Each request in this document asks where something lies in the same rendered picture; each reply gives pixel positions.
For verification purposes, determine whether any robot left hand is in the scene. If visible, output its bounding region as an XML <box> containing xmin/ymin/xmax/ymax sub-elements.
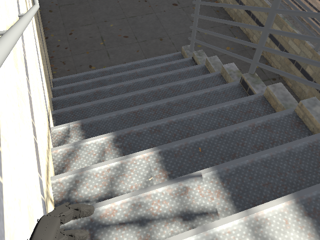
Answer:
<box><xmin>27</xmin><ymin>202</ymin><xmax>100</xmax><ymax>240</ymax></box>

